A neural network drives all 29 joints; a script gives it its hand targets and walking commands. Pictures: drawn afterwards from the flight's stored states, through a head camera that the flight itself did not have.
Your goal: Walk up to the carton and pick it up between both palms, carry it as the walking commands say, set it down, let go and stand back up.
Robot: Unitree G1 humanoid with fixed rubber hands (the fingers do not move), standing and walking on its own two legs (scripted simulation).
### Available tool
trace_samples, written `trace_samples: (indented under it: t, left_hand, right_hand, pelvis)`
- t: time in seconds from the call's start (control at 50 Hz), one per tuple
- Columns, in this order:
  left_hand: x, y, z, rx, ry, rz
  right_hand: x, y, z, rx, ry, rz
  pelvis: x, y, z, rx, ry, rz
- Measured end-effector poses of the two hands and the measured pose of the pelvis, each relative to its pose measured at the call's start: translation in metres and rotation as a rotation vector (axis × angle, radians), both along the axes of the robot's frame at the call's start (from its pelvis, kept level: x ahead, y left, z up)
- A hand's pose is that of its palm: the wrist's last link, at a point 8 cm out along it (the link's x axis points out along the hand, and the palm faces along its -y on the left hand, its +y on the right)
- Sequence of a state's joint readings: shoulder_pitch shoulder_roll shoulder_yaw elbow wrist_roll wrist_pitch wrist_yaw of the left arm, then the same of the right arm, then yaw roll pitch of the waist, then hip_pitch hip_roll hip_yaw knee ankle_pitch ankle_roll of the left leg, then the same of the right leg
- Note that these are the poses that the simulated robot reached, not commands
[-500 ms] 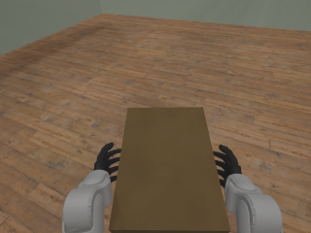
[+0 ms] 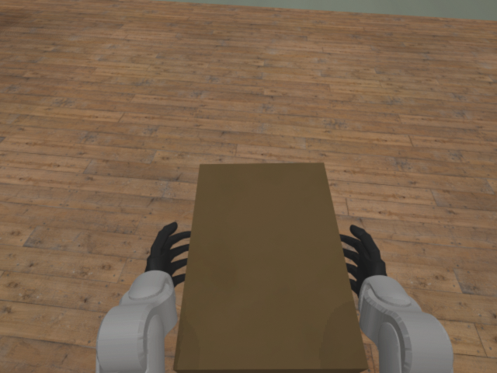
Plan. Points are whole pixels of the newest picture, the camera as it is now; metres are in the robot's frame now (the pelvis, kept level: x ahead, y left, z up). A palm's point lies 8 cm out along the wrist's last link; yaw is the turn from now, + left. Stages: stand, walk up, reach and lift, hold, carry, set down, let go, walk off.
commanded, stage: carry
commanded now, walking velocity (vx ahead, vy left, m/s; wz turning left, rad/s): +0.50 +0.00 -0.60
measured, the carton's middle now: (262, 281) +0.27 +0.01 +0.01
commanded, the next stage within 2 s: none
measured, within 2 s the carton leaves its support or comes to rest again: neither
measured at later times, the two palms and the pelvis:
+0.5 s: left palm (267, 148) +0.55 +0.00 +0.06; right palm (406, 173) +0.49 -0.27 +0.06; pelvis +0.29 -0.09 +0.00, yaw -14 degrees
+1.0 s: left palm (344, 67) +0.86 -0.20 +0.10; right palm (456, 102) +0.69 -0.43 +0.11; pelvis +0.58 -0.18 +0.01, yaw -35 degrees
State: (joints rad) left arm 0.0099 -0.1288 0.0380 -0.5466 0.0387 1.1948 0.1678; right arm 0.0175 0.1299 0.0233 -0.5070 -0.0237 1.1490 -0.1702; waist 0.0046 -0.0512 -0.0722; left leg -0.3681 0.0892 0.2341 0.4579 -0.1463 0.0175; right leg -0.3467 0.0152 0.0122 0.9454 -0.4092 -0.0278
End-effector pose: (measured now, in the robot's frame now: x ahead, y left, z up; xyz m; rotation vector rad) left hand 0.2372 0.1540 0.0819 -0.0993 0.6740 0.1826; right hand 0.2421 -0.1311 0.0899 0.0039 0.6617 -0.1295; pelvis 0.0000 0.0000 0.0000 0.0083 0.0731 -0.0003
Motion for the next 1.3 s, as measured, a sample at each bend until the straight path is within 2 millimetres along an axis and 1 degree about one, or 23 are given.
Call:
trace_samples:
  t: [0.06, 0.12, 0.18, 0.24, 0.3, 0.36, 0.38, 0.42, 0.48, 0.54, 0.6, 0.66, 0.72, 0.78, 0.86, 0.94, 1.02, 1.08, 1.14, 1.16, 1.18, 1.22, 1.3]
  left_hand:
    - [0.038, -0.011, 0.005, 0.005, 0.029, -0.065]
    - [0.078, -0.025, 0.013, 0.011, 0.024, -0.124]
    - [0.119, -0.042, 0.018, 0.011, -0.001, -0.164]
    - [0.158, -0.062, 0.018, 0.012, -0.021, -0.188]
    - [0.199, -0.084, 0.010, 0.017, -0.032, -0.198]
    - [0.240, -0.108, -0.006, 0.020, -0.046, -0.190]
    - [0.253, -0.116, -0.012, 0.030, -0.034, -0.193]
    - [0.276, -0.129, -0.021, 0.045, 0.018, -0.202]
    - [0.303, -0.144, -0.024, 0.053, 0.092, -0.221]
    - [0.335, -0.162, -0.020, 0.053, 0.102, -0.257]
    - [0.374, -0.182, -0.010, 0.046, 0.059, -0.311]
    - [0.419, -0.202, 0.000, 0.025, 0.001, -0.369]
    - [0.466, -0.222, 0.004, 0.002, -0.049, -0.430]
    - [0.507, -0.247, 0.007, 0.002, -0.042, -0.496]
    - [0.553, -0.285, 0.015, 0.017, -0.009, -0.589]
    - [0.594, -0.327, 0.017, 0.006, -0.011, -0.654]
    - [0.632, -0.370, 0.011, -0.007, -0.021, -0.681]
    - [0.660, -0.404, 0.000, -0.008, -0.021, -0.680]
    - [0.687, -0.441, -0.017, -0.007, -0.021, -0.657]
    - [0.695, -0.453, -0.022, 0.010, -0.013, -0.658]
    - [0.703, -0.463, -0.026, 0.028, 0.002, -0.660]
    - [0.716, -0.479, -0.030, 0.055, 0.045, -0.665]
    - [0.737, -0.503, -0.026, 0.074, 0.089, -0.673]
  right_hand:
    - [0.019, -0.011, 0.003, 0.006, 0.029, -0.064]
    - [0.043, -0.024, 0.009, 0.012, 0.025, -0.123]
    - [0.072, -0.039, 0.015, 0.012, 0.000, -0.164]
    - [0.105, -0.058, 0.015, 0.013, -0.021, -0.189]
    - [0.144, -0.079, 0.006, 0.019, -0.032, -0.199]
    - [0.187, -0.104, -0.012, 0.020, -0.044, -0.189]
    - [0.201, -0.112, -0.018, 0.027, -0.035, -0.191]
    - [0.222, -0.125, -0.029, 0.043, 0.018, -0.199]
    - [0.243, -0.139, -0.034, 0.058, 0.091, -0.221]
    - [0.264, -0.154, -0.030, 0.064, 0.099, -0.263]
    - [0.289, -0.171, -0.018, 0.061, 0.054, -0.320]
    - [0.318, -0.186, -0.004, 0.040, -0.003, -0.379]
    - [0.348, -0.199, 0.004, 0.008, -0.052, -0.435]
    - [0.372, -0.216, 0.006, -0.003, -0.042, -0.494]
    - [0.394, -0.241, 0.011, 0.012, -0.009, -0.585]
    - [0.421, -0.272, 0.017, 0.005, -0.011, -0.652]
    - [0.454, -0.311, 0.014, -0.001, -0.023, -0.685]
    - [0.482, -0.345, 0.004, 0.001, -0.023, -0.686]
    - [0.513, -0.386, -0.014, 0.003, -0.023, -0.663]
    - [0.523, -0.399, -0.021, 0.014, -0.016, -0.661]
    - [0.532, -0.410, -0.027, 0.029, -0.001, -0.662]
    - [0.544, -0.425, -0.034, 0.057, 0.043, -0.665]
    - [0.561, -0.446, -0.034, 0.079, 0.085, -0.675]
  pelvis:
    - [0.032, 0.004, 0.009, -0.012, 0.001, -0.046]
    - [0.064, 0.003, 0.015, -0.027, 0.001, -0.081]
    - [0.098, -0.003, 0.015, -0.036, 0.002, -0.108]
    - [0.136, -0.016, 0.011, -0.039, 0.002, -0.132]
    - [0.177, -0.036, 0.000, -0.044, 0.000, -0.150]
    - [0.220, -0.062, -0.021, -0.037, -0.011, -0.155]
    - [0.230, -0.068, -0.024, -0.042, -0.007, -0.173]
    - [0.249, -0.077, -0.020, -0.039, -0.003, -0.192]
    - [0.278, -0.087, -0.007, -0.021, 0.002, -0.222]
    - [0.308, -0.094, 0.003, -0.007, 0.009, -0.262]
    - [0.342, -0.099, 0.008, -0.004, 0.016, -0.305]
    - [0.381, -0.103, 0.007, -0.006, 0.021, -0.349]
    - [0.426, -0.108, -0.001, -0.003, 0.020, -0.403]
    - [0.463, -0.115, 0.000, 0.005, 0.023, -0.470]
    - [0.511, -0.131, 0.011, -0.015, 0.029, -0.536]
    - [0.551, -0.155, 0.014, -0.040, 0.032, -0.580]
    - [0.590, -0.191, 0.009, -0.053, 0.029, -0.609]
    - [0.620, -0.226, -0.003, -0.061, 0.021, -0.620]
    - [0.648, -0.269, -0.021, -0.043, -0.010, -0.621]
    - [0.655, -0.279, -0.024, -0.045, -0.007, -0.631]
    - [0.661, -0.286, -0.023, -0.047, -0.004, -0.639]
    - [0.671, -0.297, -0.016, -0.043, -0.003, -0.644]
    - [0.691, -0.317, -0.001, -0.018, -0.002, -0.657]
